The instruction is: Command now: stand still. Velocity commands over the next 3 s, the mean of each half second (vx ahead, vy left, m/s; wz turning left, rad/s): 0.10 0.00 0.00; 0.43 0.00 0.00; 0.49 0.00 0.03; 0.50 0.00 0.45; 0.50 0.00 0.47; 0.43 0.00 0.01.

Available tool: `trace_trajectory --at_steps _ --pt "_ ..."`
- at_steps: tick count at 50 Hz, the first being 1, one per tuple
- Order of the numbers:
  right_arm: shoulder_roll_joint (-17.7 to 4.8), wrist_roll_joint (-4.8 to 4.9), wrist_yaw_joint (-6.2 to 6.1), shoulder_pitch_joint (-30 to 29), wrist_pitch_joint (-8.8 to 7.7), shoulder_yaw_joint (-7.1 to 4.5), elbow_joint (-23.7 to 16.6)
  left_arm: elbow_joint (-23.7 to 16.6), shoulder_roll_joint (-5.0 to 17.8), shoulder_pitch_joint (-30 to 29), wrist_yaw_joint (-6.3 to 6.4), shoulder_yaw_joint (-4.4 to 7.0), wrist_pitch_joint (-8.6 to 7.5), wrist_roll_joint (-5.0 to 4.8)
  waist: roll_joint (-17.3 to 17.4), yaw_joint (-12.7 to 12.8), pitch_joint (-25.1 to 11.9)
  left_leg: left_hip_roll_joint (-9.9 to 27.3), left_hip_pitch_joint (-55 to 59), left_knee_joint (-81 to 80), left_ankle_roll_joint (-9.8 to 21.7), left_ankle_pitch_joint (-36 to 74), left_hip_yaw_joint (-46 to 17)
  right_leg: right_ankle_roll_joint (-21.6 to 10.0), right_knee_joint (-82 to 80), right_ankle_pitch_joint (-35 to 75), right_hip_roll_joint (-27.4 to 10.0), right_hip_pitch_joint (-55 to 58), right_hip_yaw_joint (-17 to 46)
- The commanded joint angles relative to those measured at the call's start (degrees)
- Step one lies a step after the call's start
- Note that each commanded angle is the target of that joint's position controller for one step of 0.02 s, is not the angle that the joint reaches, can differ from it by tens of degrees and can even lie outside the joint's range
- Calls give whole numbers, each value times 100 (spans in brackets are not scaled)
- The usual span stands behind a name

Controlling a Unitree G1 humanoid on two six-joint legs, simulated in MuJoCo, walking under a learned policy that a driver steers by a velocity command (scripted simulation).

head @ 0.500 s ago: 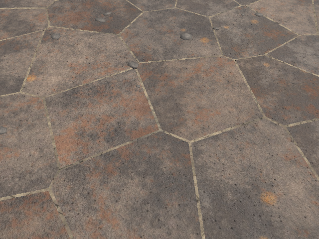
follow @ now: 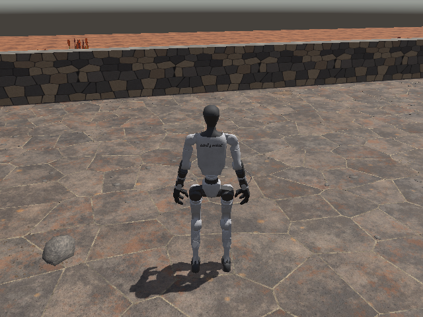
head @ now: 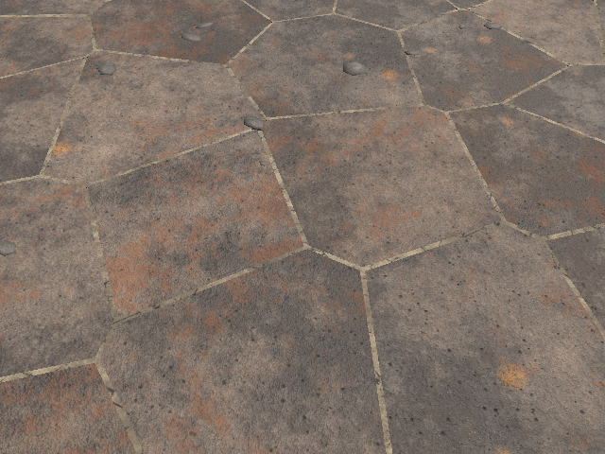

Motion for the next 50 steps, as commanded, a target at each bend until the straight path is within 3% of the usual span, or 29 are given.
trace_trajectory --at_steps 1,12,13,15,16,18,20,22,23,25,26,27,28,29,30,31,32,34,35,38,40,42,44,45,46,47,48,49,50 --pt "-589 3 -26 123 -47 -104 -100 -86 590 49 22 95 -48 -2 14 5 -81 134 -189 -527 85 768 -132 -125 -481 915 -181 83 173" --pt "-509 11 -42 282 -31 -58 220 213 530 158 35 39 -53 -7 12 6 -17 97 -209 -578 99 697 -109 -109 -542 822 -154 35 115" --pt "-462 17 -47 401 -21 -48 301 285 481 272 38 26 -48 -11 14 8 -150 30 -162 -588 121 94 -44 -129 -549 206 -86 76 43" --pt "-607 86 -78 399 2 -103 294 298 612 342 56 77 -44 -82 50 18 163 -37 -526 -508 321 -1846 -81 -299 -416 -1866 42 -354 -20" --pt "-632 103 -86 380 -23 -111 247 251 623 313 56 79 -84 -88 59 10 427 49 -766 -557 435 -2442 -233 -391 -422 -2432 -16 -650 79" --pt "-615 156 -55 505 -162 -119 230 191 523 319 18 59 -251 -124 125 -30 641 292 -843 -624 635 -2615 -616 -494 -319 -2406 -155 -929 244" --pt "-692 187 3 798 -290 -165 289 125 413 241 -55 42 -416 -137 332 -137 549 620 -500 -810 874 -2617 -1153 -471 85 -1928 -124 -1201 154" --pt "-911 208 58 1058 -355 -239 349 12 205 103 -140 -1 -553 -161 866 -168 462 1251 -132 -1417 1236 -2844 -2162 -400 818 -1143 73 -1444 -272" --pt "-977 211 73 1002 -364 -259 315 -15 184 97 -168 -9 -601 -177 988 -108 516 1498 -224 -1624 1368 -2798 -2515 -453 944 -925 51 -1360 -334" --pt "-987 221 100 572 -365 -250 126 109 159 513 -198 -14 -659 -204 971 219 614 1376 -852 -1455 1249 -2341 -2249 -634 316 -908 29 -490 -323" --pt "-894 242 115 81 -364 -221 -71 340 264 1125 -198 29 -676 -206 755 536 585 1014 -1379 -1032 1001 -1730 -1665 -694 -220 -677 -26 373 -158" --pt "-616 251 130 -389 -426 -144 -311 598 666 1869 -186 154 -702 -201 -111 815 516 335 -2162 304 580 -622 -611 -916 -751 -806 -516 1221 897" --pt "-433 195 135 -493 -574 -110 -542 801 1409 2708 -225 365 -718 -212 -1671 982 169 -313 -3306 2390 197 -302 284 -1472 -1437 -65 -1617 2499 2859" --pt "-583 205 153 -457 -666 -145 -534 722 1070 2648 -258 241 -756 -73 -1317 842 74 -271 -4079 3601 222 -1420 -205 -1699 -1492 719 -2129 2795 3598" --pt "-561 293 218 -323 -711 -141 -489 619 752 2369 -265 146 -790 -5 -744 609 169 -18 -4425 4300 367 -1267 -487 -1632 -1340 1156 -2101 2823 3196" --pt "-490 333 265 -309 -726 -121 -474 518 660 2154 -283 103 -795 2 -478 470 147 159 -4672 4540 468 -896 -452 -1529 -1346 1417 -1973 2837 2699" --pt "-509 301 294 -483 -734 -139 -536 482 584 2032 -297 49 -761 -34 -262 405 283 344 -4883 4422 504 -541 -346 -1398 -1448 1809 -1876 2761 2204" --pt "-426 224 359 -675 -686 -153 -641 453 304 1996 -258 -71 -644 -33 -365 310 294 553 -4512 3951 443 -96 -120 -1122 -1709 2211 -1535 2304 1434" --pt "-326 210 401 -736 -647 -123 -686 403 292 1945 -213 -95 -596 -27 -397 265 315 564 -4282 3607 358 143 -4 -1078 -1860 2212 -1404 2012 1165" --pt "-76 145 439 -1545 -581 29 -1055 151 628 1567 -66 -77 -565 4 -422 284 567 313 -2826 1646 124 1300 341 -977 -2354 1894 -948 485 402" --pt "-223 175 430 -1841 -532 22 -1215 194 925 1808 -31 5 -615 -55 -607 302 583 142 -2139 956 137 1657 399 -995 -2649 1772 -1090 322 388" --pt "-451 220 437 -1966 -508 -24 -1315 245 941 1900 -33 51 -634 -145 -599 224 666 119 -2090 448 288 1783 268 -933 -2564 1998 -1277 796 333" --pt "-691 208 448 -1728 -527 -132 -1306 234 993 1856 -47 96 -593 -116 -646 -16 359 -26 -1702 240 481 1659 270 -780 -1949 3513 -1420 1408 231" --pt "-835 209 438 -1272 -521 -219 -1190 212 1051 1801 -55 127 -536 -63 -754 -270 -28 -171 -1163 341 596 1461 348 -690 -1321 4584 -1416 1618 132" --pt "-1026 230 411 -386 -496 -347 -916 171 1009 1738 -63 121 -462 -7 -762 -697 -563 -342 -140 387 751 1309 460 -570 -253 5264 -1243 1497 -35" --pt "-1241 233 366 553 -458 -451 -662 61 927 1668 -79 77 -432 45 -627 -1099 -1105 81 1373 496 966 1205 2 -410 1150 4530 -1034 513 -111" --pt "-1765 47 339 1277 -425 -561 -492 -47 162 2341 -146 -111 -505 59 877 -796 -2098 1646 3415 66 1808 -147 -2640 -89 3573 1632 -80 -1577 -248" --pt "-1482 49 380 1216 -423 -447 -452 44 54 2367 -204 -162 -685 -55 1500 -729 -2581 2210 3443 -1282 2111 -907 -4725 -116 4848 -1490 344 -2272 532" --pt "-1141 107 406 626 -469 -339 -497 -182 566 1779 -239 -16 -806 -227 1161 -597 -1483 2003 2556 -1479 1781 -1178 -4127 -249 5283 -1278 -28 -2869 624"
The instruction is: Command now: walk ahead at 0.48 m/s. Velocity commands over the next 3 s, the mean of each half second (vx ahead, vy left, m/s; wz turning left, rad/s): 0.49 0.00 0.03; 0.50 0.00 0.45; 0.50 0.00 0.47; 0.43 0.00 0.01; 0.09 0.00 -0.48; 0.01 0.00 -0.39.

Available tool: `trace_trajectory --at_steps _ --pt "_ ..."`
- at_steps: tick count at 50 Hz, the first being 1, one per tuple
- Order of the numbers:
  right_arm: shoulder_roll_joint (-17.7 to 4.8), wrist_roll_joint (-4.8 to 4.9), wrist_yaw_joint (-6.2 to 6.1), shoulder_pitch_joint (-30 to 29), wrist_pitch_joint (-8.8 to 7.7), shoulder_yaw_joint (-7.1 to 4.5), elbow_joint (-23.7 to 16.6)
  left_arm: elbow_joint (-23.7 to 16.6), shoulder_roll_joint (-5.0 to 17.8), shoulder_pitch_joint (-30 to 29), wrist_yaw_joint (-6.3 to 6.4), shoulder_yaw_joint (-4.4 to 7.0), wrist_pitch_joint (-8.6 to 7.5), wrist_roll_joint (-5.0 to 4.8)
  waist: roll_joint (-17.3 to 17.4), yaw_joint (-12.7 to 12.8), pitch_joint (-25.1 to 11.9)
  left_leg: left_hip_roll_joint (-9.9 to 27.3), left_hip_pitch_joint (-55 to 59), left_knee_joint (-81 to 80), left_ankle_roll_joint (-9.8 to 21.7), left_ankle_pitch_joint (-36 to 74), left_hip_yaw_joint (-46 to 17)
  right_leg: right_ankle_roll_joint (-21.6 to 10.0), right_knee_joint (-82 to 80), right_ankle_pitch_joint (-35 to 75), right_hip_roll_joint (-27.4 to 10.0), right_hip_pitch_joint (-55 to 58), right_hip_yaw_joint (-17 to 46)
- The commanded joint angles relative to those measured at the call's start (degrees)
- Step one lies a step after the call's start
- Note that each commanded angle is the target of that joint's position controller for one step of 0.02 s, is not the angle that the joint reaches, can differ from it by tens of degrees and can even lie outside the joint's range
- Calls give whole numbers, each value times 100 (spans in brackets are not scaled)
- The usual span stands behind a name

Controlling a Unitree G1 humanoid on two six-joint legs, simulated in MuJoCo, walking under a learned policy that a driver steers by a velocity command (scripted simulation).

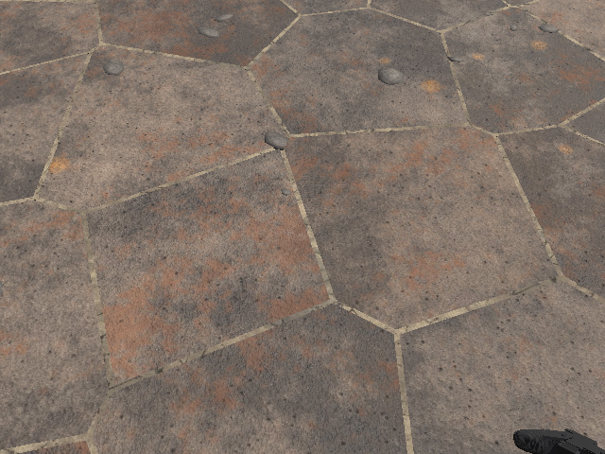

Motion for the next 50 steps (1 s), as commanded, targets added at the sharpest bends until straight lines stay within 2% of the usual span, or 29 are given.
trace_trajectory --at_steps 1,2,3,4,6,8,10,14,18,20,21,23,24,25,26,27,28,29,30,31,32,33,35,39,42,46,48,49,50 --pt "-763 -6 -1 1443 -7 -192 244 -654 695 -326 -62 108 -342 -222 643 -707 -849 1986 3386 -2245 1094 -1644 -3466 -288 2741 426 -254 -3617 246" --pt "-646 -70 35 1035 -57 -152 204 -713 683 -550 -4 142 -331 -176 224 -474 -492 1763 2453 -2404 967 -972 -2761 -308 2347 890 -522 -3325 147" --pt "-492 -134 60 820 -107 -105 200 -692 643 -480 44 193 -247 -97 292 -238 -406 1503 1889 -2538 848 -539 -2214 -328 1999 1146 -732 -2916 177" --pt "-424 -150 79 759 -115 -84 245 -664 508 -314 61 190 -152 -74 448 -92 -372 1374 1554 -2684 844 -444 -1918 -319 1803 1231 -802 -2638 187" --pt "-463 -120 59 966 -140 -85 389 -707 382 -320 82 194 -32 -42 465 -20 -219 1278 1204 -2927 960 -278 -1568 -246 1455 1312 -856 -2611 81" --pt "-676 -125 -36 1201 -145 -123 489 -925 510 -822 106 241 0 13 358 -67 -9 1291 1241 -3104 1039 -205 -1424 -107 907 1790 -928 -3114 50" --pt "-784 -118 -133 1491 -121 -145 568 -1111 554 -1341 96 266 -24 56 241 -207 69 1312 1560 -3145 1020 -10 -1351 3 189 2440 -941 -3587 43" --pt "-868 -49 -236 1927 -56 -146 668 -1358 409 -2186 2 213 -109 26 243 -487 104 1131 1905 -3107 787 334 -889 61 -1305 3460 -692 -3433 -210" --pt "-914 0 -253 2415 40 -166 862 -1603 384 -2876 -130 144 -148 -38 226 -739 251 1308 2623 -2868 759 438 -819 47 -2045 3354 -527 -3484 -301" --pt "-923 14 -260 2582 114 -189 936 -1759 442 -3121 -203 138 -188 -49 236 -764 297 1490 3023 -2590 727 636 -943 -47 -2293 2954 -474 -3523 -258" --pt "-946 25 -268 2585 147 -204 944 -1806 507 -3101 -230 154 -215 -54 280 -685 276 1564 3153 -2423 692 822 -1042 -105 -2431 2714 -428 -3404 -238" --pt "-1067 30 -273 2413 203 -246 882 -1745 739 -2622 -244 244 -272 -60 479 -344 -2 1566 3183 -1878 589 1836 -1144 -232 -2626 2295 -197 -2531 -370" --pt "-1020 15 -265 2275 223 -220 823 -1533 968 -1858 -216 371 -295 -54 456 68 -471 1293 2988 -1036 453 2639 -968 -375 -2767 2323 -51 -1422 -490" --pt "-804 -56 -254 2187 208 -126 675 -1268 1362 -703 -158 513 -311 21 286 528 -1367 950 2052 433 255 2172 -734 -689 -2418 2468 -601 420 8" --pt "-77 -63 -207 2836 96 77 563 -1096 1985 93 -119 683 -252 112 -1056 414 -2399 3 -355 2752 -228 -198 -236 -1514 -2603 1775 -2184 2924 2399" --pt "-313 57 -197 2802 -23 34 655 -1088 1482 159 -119 538 -220 106 -1329 487 -2781 -118 -1038 3694 -217 -2527 -1055 -1671 -3377 1262 -2509 2981 3706" --pt "-853 222 -205 2301 -61 -130 522 -1167 1109 -342 -101 414 -220 80 -959 418 -1793 221 -1490 4058 -139 -2215 -1152 -1324 -3497 1135 -2299 2199 2803" --pt "-856 224 -237 1977 -52 -147 439 -1270 897 -846 -93 343 -221 63 -652 248 -1218 539 -1453 3940 -119 -1677 -971 -1118 -3652 1382 -2092 1331 1983" --pt "-772 160 -273 1814 -4 -175 419 -1287 696 -1220 -113 284 -231 60 -435 89 -767 718 -1243 3606 -140 -1275 -914 -1002 -3931 1621 -1853 551 1389" --pt "-665 125 -288 1894 87 -216 438 -1281 569 -1444 -126 248 -259 96 -564 -115 -514 886 -913 3331 -146 -979 -947 -884 -4170 1783 -1636 7 872" --pt "-501 124 -276 2009 176 -208 449 -1245 535 -1546 -137 252 -271 130 -636 -238 -402 938 -643 3238 -159 -814 -921 -852 -4345 1907 -1526 -344 553" --pt "-352 127 -265 2049 250 -198 440 -1208 554 -1564 -133 269 -289 140 -583 -304 -316 956 -591 3197 -178 -716 -883 -883 -4452 2184 -1483 -524 257" --pt "-309 102 -269 1899 340 -221 295 -1128 688 -1499 -91 321 -314 164 -435 -370 -169 980 -830 2997 -224 -356 -910 -949 -4567 2689 -1481 -608 -183" --pt "-282 40 -182 1293 321 -226 0 -1055 856 -1366 30 377 -271 167 -302 -284 11 921 -1075 1678 -292 719 -811 -896 -4662 3007 -1379 -409 -880" --pt "-190 12 -53 615 296 -164 -255 -1018 1008 -1139 95 423 -215 108 -174 -46 194 846 -1019 817 -243 1108 -431 -852 -4696 3003 -1445 -135 -1220" --pt "-240 33 94 72 307 -150 -616 -920 1140 -823 109 493 -54 -7 -165 74 332 738 -1249 263 -42 609 -175 -756 -4299 3543 -1707 778 -1447" --pt "-388 44 146 150 322 -217 -731 -969 1284 -921 119 539 29 -44 -312 -102 146 461 -792 166 147 61 121 -635 -3740 5030 -1739 1007 -1615" --pt "-518 53 150 396 337 -286 -728 -1008 1377 -984 132 565 74 -61 -430 -283 -88 236 -328 200 261 -247 305 -569 -3228 6006 -1720 1054 -1683" --pt "-722 79 144 986 344 -405 -621 -1043 1438 -1069 140 576 128 -71 -461 -640 -428 -34 465 104 414 -391 447 -481 -2336 6669 -1625 948 -1771"
Over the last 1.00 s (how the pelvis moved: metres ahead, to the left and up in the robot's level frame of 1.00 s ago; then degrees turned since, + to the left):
0.28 0.03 -0.02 0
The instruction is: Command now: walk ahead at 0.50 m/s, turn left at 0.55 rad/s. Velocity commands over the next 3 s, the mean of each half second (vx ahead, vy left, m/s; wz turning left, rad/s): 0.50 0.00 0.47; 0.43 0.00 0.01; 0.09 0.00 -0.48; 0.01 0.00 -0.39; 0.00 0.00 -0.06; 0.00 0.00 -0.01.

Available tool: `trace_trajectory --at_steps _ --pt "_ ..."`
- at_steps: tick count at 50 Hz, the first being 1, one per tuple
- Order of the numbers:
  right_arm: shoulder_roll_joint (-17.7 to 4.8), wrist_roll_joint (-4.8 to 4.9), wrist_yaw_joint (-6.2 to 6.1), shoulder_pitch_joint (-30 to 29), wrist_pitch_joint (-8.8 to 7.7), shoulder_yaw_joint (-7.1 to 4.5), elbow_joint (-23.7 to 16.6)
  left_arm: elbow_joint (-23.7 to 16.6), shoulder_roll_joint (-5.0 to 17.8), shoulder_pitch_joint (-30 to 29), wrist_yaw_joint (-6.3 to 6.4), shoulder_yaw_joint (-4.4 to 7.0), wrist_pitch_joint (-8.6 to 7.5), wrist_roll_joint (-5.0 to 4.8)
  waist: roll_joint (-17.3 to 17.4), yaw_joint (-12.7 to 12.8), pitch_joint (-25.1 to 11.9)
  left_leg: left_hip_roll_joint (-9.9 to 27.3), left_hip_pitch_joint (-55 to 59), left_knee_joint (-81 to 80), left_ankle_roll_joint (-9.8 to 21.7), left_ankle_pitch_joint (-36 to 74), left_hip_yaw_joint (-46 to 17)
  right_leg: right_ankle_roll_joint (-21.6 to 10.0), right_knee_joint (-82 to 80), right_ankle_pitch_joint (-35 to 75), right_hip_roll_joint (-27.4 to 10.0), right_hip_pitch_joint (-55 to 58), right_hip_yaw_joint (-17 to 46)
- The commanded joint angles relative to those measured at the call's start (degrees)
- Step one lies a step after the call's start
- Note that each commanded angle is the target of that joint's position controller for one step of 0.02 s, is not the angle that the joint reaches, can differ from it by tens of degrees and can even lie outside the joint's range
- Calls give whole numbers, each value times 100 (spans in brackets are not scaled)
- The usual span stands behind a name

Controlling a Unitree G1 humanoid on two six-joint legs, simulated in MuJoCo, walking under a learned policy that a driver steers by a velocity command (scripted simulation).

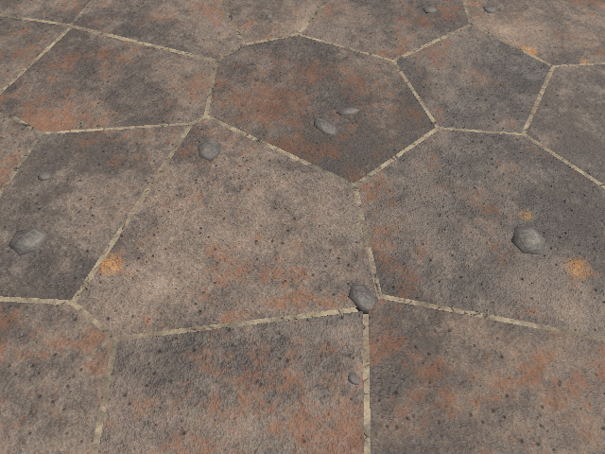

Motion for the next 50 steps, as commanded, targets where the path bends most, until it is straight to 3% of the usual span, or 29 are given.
trace_trajectory --at_steps 1,2,3,4,5,6,7,8,11,13,17,21,24,25,26,27,28,29,30,31,32,33,34,36,40,43,47,49,50 --pt "-1119 49 -48 1520 -32 -492 -38 -399 1177 -338 51 231 70 -55 -435 -1190 -846 -735 2337 -411 487 -159 360 -625 2490 6034 -1193 -668 203" --pt "-1721 44 -191 2199 24 -679 113 -558 815 -199 41 104 11 130 564 -1272 -1324 279 3993 -533 855 -55 -1316 -334 4413 3241 -837 -2293 206" --pt "-2084 24 -179 1831 -46 -678 -89 -891 171 109 -29 -92 -209 140 1543 -603 -1981 1507 5437 -1628 2022 -1197 -4856 -43 6257 -978 494 -4496 1272" --pt "-1587 -38 -130 2009 -114 -519 -133 -1009 689 -567 -120 -10 -456 -103 733 -1021 -2085 1584 5509 -2165 1826 -1311 -5039 -215 6527 -847 271 -5146 2288" --pt "-1280 -62 -135 1844 -185 -442 -102 -1126 743 -888 -158 1 -555 -241 540 -956 -1380 1421 5001 -2092 1576 -933 -4145 -381 6293 -383 18 -5478 2225" --pt "-1072 -30 -131 1432 -233 -380 -170 -1052 699 -881 -118 -3 -581 -135 -46 -664 -883 1138 4068 -2051 1340 -300 -3380 -427 5730 86 -270 -5191 2228" --pt "-861 -42 -147 1042 -247 -317 -264 -986 784 -852 -72 62 -539 30 -84 -443 -698 908 3330 -2089 1177 224 -2844 -403 5201 349 -454 -4721 2232" --pt "-781 -94 -174 846 -247 -275 -368 -968 811 -731 -79 96 -452 69 2 -276 -606 775 2859 -2220 1139 536 -2610 -364 4978 520 -546 -4351 2255" --pt "-984 -63 -275 986 -279 -319 -371 -1093 614 -839 -68 75 -272 162 -11 -198 -460 599 2271 -2432 1186 1237 -2193 -105 4201 923 -482 -4145 2106" --pt "-1105 -40 -360 1182 -269 -353 -334 -1268 519 -1296 -53 37 -241 182 39 -329 -299 442 2150 -2464 1083 1276 -1964 37 3384 1583 -361 -4289 2042" --pt "-977 -34 -415 1488 -230 -298 -211 -1417 307 -1942 -172 -78 -301 118 349 -678 -194 175 2025 -2437 711 672 -1530 7 1716 3123 -81 -3778 1875" --pt "-978 -28 -399 1875 -219 -277 4 -1613 472 -2375 -288 -73 -383 59 414 -878 -23 545 2715 -2125 684 527 -1895 -211 1193 3027 -18 -3949 1938" --pt "-1059 -54 -439 1958 -151 -300 77 -1663 622 -2261 -346 -37 -448 57 541 -752 -4 842 3364 -1747 593 1199 -2184 -464 975 2261 51 -3953 1892" --pt "-1089 -57 -446 1876 -128 -305 62 -1609 698 -1988 -343 -1 -465 57 619 -584 -105 813 3438 -1491 523 1878 -2159 -577 885 2045 149 -3594 1787" --pt "-1048 -58 -443 1743 -111 -280 21 -1440 834 -1397 -323 79 -482 79 577 -260 -447 571 3395 -887 408 2789 -1964 -743 699 2178 287 -2756 1646" --pt "-892 -99 -424 1618 -117 -200 -84 -1273 1061 -517 -298 158 -491 153 410 147 -1196 277 2819 273 238 2695 -1715 -1073 969 2473 -188 -1284 2078" --pt "-549 -100 -416 2187 -180 -88 -146 -1144 1507 370 -278 283 -467 219 -687 178 -2147 -487 964 2326 -180 870 -1244 -1845 1022 2124 -1401 955 3996" --pt "-488 0 -399 2463 -249 -32 -78 -905 1290 697 -333 248 -402 81 -1854 165 -2410 -931 -411 3567 -369 -2571 -1263 -2283 140 912 -2072 1675 5951" --pt "-982 84 -376 1978 -293 -134 -146 -971 892 399 -331 122 -370 -41 -1121 251 -1509 -559 -1069 4018 -322 -2413 -1494 -2013 -74 -81 -1925 1104 5679" --pt "-1020 83 -358 1420 -314 -131 -290 -1071 721 -22 -302 57 -309 5 -621 186 -847 -260 -1145 3940 -292 -1906 -1226 -1785 -196 -11 -1700 279 4878" --pt "-943 -10 -350 1117 -326 -125 -369 -1100 626 -337 -307 3 -277 74 -303 13 -334 -30 -1021 3526 -300 -1516 -1035 -1704 -407 527 -1451 -562 4322" --pt "-907 -85 -355 1108 -309 -158 -366 -1128 512 -505 -308 -45 -293 128 -347 -155 -223 173 -741 3133 -310 -1241 -1020 -1631 -532 1030 -1265 -1008 3969" --pt "-804 -82 -350 1243 -280 -152 -331 -1120 499 -562 -313 -61 -302 153 -468 -272 -218 259 -457 2930 -339 -1113 -974 -1603 -655 1386 -1117 -1289 3705" --pt "-613 -80 -358 1354 -229 -111 -296 -1041 580 -492 -307 -44 -336 104 -585 -353 -252 331 -322 2545 -430 -980 -832 -1671 -837 1994 -1011 -1508 3275" --pt "-470 -130 -360 662 -249 -32 -510 -900 843 -258 -223 25 -294 47 -440 -203 -158 381 -509 1179 -608 127 -663 -1619 -1016 2794 -879 -1455 2612" --pt "-339 -163 -317 86 -329 17 -653 -742 870 67 -168 17 -188 4 -437 -33 -92 6 145 -25 -667 971 -446 -1378 -689 4081 -564 -1608 2174" --pt "-505 -150 -232 -294 -398 -41 -787 -613 945 364 -96 40 -2 -48 -620 11 -207 -329 485 -748 -594 1089 -576 -1216 11 4215 -688 -1135 2507" --pt "-747 -191 -243 58 -423 -134 -705 -706 1030 141 -45 82 59 -72 -727 -269 -391 -360 1006 -1132 -440 1005 -664 -1027 573 4115 -704 -1024 2784" --pt "-902 -234 -280 510 -444 -198 -567 -787 974 0 -34 71 69 -73 -643 -510 -635 -307 1759 -1446 -299 1561 -599 -846 1107 4095 -477 -1201 2719"
Over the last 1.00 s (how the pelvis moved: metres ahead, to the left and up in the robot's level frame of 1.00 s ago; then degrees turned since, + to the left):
0.55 0.00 0.01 17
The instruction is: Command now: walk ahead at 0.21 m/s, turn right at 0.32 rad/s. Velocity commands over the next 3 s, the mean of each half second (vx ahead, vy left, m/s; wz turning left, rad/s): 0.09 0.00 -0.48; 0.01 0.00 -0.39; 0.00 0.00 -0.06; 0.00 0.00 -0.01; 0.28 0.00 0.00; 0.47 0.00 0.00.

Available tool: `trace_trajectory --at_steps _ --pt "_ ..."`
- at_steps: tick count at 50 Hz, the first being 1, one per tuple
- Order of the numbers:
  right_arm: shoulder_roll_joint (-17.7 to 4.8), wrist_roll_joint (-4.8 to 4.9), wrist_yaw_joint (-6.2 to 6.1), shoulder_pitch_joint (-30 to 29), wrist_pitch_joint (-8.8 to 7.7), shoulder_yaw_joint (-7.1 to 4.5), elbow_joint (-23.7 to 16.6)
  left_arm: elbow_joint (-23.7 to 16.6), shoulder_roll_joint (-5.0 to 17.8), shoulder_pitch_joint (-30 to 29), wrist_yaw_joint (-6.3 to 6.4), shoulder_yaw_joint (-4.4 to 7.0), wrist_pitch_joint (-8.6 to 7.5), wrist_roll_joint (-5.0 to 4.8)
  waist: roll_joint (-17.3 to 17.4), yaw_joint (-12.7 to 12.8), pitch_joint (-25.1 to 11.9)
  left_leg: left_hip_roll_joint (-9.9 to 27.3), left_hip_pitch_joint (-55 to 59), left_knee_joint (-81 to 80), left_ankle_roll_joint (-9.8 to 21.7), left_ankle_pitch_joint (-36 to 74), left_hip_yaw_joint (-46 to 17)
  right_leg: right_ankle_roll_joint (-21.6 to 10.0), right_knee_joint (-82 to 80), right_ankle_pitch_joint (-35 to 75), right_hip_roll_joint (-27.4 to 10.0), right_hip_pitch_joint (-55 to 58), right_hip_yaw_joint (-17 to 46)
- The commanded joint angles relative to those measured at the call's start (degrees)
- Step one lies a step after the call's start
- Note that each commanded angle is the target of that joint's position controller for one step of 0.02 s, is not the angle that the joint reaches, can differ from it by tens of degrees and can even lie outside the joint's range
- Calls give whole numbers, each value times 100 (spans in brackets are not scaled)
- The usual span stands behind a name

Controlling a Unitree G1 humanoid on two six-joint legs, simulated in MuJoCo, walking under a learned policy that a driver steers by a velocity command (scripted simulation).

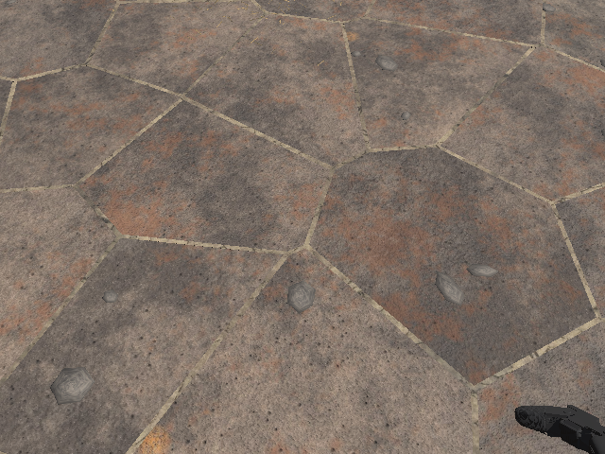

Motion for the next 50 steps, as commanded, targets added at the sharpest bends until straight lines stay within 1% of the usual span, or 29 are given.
trace_trajectory --at_steps 1,2,3,4,6,8,10,13,15,17,19,20,21,22,23,24,25,26,27,29,34,38,41,43,44,45,46,47,50 --pt "-1205 -155 -106 1300 -113 -392 -65 -613 723 -460 66 147 -37 69 -298 -944 -1291 653 2776 -31 497 2377 -398 -190 1886 2656 -620 -1004 629" --pt "-1482 -258 -172 1601 -2 -430 -107 -612 167 353 44 -12 -75 146 1104 -751 -2126 2345 4672 487 1411 4641 -1795 208 3847 -1151 77 -2763 189" --pt "-1195 -112 -146 1679 119 -360 -182 -553 537 738 25 16 -63 33 1356 -839 -2978 2692 4854 385 1799 3897 -2451 291 4854 -2415 -22 -3106 529" --pt "-955 -37 -149 1424 210 -305 -224 -589 929 364 40 155 18 -70 841 -871 -2439 2327 4296 83 1634 2687 -2008 382 5236 -1990 -268 -3462 488" --pt "-651 15 -198 775 310 -196 -187 -692 849 -143 133 207 268 -23 473 -654 -1313 1800 2871 -441 1331 927 -1215 561 5049 -1304 -603 -3603 214" --pt "-770 -108 -192 286 342 -239 -156 -752 649 -25 201 206 526 14 737 -363 -804 1507 1426 -1032 1253 -136 -597 634 4726 -809 -663 -2797 4" --pt "-816 -135 -206 75 312 -272 -129 -849 537 -20 213 207 601 51 740 -271 -709 1482 1020 -1243 1295 -357 -188 587 4290 -488 -678 -2447 -125" --pt "-915 -65 -265 -12 311 -320 -50 -1052 497 -376 133 178 593 91 596 -349 -840 1595 1106 -1254 1304 -322 140 423 3339 79 -790 -2085 -170" --pt "-1017 -19 -287 23 362 -352 24 -1168 577 -555 56 192 598 89 604 -396 -889 1703 1264 -1220 1269 -445 233 329 2916 222 -780 -1882 -247" --pt "-1103 46 -277 88 420 -381 106 -1264 673 -648 -13 230 624 88 605 -417 -855 1795 1436 -1100 1157 -685 289 203 2489 195 -730 -1712 -354" --pt "-1137 147 -271 51 488 -396 183 -1245 679 -498 -66 274 630 105 505 -275 -805 1713 1428 -737 868 -1126 489 -13 1595 573 -558 -1228 -575" --pt "-1014 173 -268 196 526 -376 269 -1189 757 -361 -57 329 628 139 318 -261 -754 1523 1254 -346 594 -1578 663 -179 1178 758 -416 -891 -563" --pt "-783 141 -245 474 575 -335 389 -1206 1050 -242 -8 420 616 174 -510 -309 -487 1073 741 668 110 -2274 1110 -480 311 1482 -797 -620 244" --pt "-503 -103 -208 602 594 -251 232 -1451 1659 -365 110 510 610 160 -2259 -614 -275 167 -788 2545 -525 -4114 1503 -1251 -71 3012 -2212 -140 2324" --pt "-769 -80 -268 -94 567 -336 9 -1554 1774 -292 46 504 478 366 -1880 -168 -434 -175 -1078 3544 -455 -4337 415 -1908 -472 2560 -2509 -762 2925" --pt "-895 43 -305 -182 572 -389 1 -1562 1638 -505 11 474 346 395 -1369 -289 -364 -63 -1134 3894 -331 -3793 123 -1680 -520 2065 -2195 -827 2471" --pt "-919 62 -346 21 589 -427 107 -1603 1478 -863 29 445 276 273 -1097 -502 -339 23 -1177 3862 -260 -3205 22 -1315 -442 1775 -1907 -815 2082" --pt "-948 10 -395 150 610 -456 253 -1665 1243 -1105 58 373 268 169 -930 -580 -427 71 -1106 3845 -276 -2879 -15 -1081 -363 1736 -1738 -794 1845" --pt "-949 -39 -408 247 611 -471 288 -1711 1153 -1245 95 327 279 128 -958 -654 -499 24 -916 3938 -325 -2621 6 -1028 -307 2021 -1620 -890 1672" --pt "-858 6 -376 324 569 -462 291 -1764 1036 -1167 150 274 297 153 -903 -673 -727 -84 -710 3908 -387 -2335 -13 -1052 -225 2405 -1484 -752 1560" --pt "-656 58 -303 106 497 -344 214 -1824 1157 -983 233 342 369 104 -996 -484 -768 -168 -468 2316 -543 -2194 -112 -1100 -64 2117 -1396 -323 1757" --pt "-743 106 -192 230 470 -321 256 -1864 1127 -1047 148 319 429 162 -1138 -389 -750 -170 395 1620 -505 -2459 24 -1213 52 2285 -1425 -713 1947" --pt "-744 110 -118 376 420 -299 270 -1848 1048 -1175 101 261 461 121 -1078 -456 -716 -172 871 786 -370 -2302 107 -1156 291 2628 -1374 -704 2130" --pt "-741 39 -66 655 365 -283 351 -1810 922 -1206 110 202 464 73 -897 -651 -700 -60 1747 -525 -156 -997 85 -796 480 2200 -1081 -996 2026" --pt "-1038 -72 -80 774 356 -326 322 -1805 733 -1057 115 141 430 161 -360 -557 -810 626 2285 -637 83 -251 -514 -453 925 1360 -733 -1370 1711" --pt "-1409 -119 -114 549 386 -381 297 -1829 567 -727 79 106 367 220 806 -131 -698 1382 2402 -586 680 762 -1341 -110 1478 -89 56 -1948 870" --pt "-1002 -141 -118 410 379 -269 290 -1861 738 -956 90 137 334 268 1119 -296 -676 1784 1935 -747 1267 454 -1762 135 1686 -768 -40 -1848 596" --pt "-837 -121 -119 247 354 -210 227 -1830 940 -1128 103 207 335 228 933 -395 -554 1627 1904 -772 1285 226 -1643 238 1965 -759 -151 -1790 557" --pt "-950 -1 -156 203 321 -201 290 -1762 726 -1271 118 191 425 203 819 -475 -529 1349 2130 -574 1032 511 -1260 407 1907 -529 -340 -1768 470"
Over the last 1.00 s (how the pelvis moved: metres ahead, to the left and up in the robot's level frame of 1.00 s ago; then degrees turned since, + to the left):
0.55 0.08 0.01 12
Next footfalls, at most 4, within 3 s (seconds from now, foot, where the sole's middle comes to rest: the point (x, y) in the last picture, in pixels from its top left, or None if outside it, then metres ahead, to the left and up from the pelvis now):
0.02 left None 0.19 0.12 -0.77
0.42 right None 0.06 -0.13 -0.77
0.88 left None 0.18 0.09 -0.77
2.68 right None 0.38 -0.30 -0.77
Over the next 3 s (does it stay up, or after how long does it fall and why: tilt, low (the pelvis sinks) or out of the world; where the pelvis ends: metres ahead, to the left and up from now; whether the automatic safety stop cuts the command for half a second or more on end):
stays up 0.41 -0.22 0.01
